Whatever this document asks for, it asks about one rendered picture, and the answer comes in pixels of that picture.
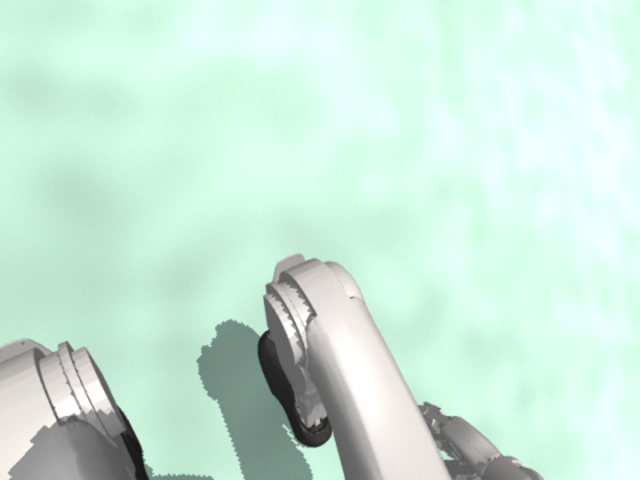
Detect right robot foot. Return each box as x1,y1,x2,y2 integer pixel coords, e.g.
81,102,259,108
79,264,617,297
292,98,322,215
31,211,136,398
258,330,332,447

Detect right robot arm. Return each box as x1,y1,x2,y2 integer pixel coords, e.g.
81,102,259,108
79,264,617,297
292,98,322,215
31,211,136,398
482,456,544,480

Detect right robot hand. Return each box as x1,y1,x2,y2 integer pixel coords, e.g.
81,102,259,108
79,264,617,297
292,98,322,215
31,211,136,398
418,402,503,480

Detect left robot foot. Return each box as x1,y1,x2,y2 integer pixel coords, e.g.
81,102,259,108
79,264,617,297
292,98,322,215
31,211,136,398
118,407,149,480

